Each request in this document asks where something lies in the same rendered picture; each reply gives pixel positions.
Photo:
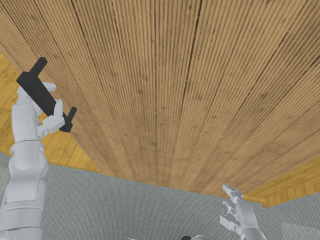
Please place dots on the robot left forearm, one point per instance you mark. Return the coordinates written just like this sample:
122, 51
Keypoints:
24, 196

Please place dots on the robot right hand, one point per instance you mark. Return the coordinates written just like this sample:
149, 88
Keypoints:
237, 217

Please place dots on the robot right forearm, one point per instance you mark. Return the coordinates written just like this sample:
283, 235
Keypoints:
252, 233

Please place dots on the wardrobe door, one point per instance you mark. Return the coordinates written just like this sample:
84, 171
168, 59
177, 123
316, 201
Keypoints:
306, 173
184, 94

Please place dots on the handle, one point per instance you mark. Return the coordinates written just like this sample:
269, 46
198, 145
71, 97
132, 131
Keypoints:
33, 86

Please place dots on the robot left hand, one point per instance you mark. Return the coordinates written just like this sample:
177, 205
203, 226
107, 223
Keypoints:
25, 120

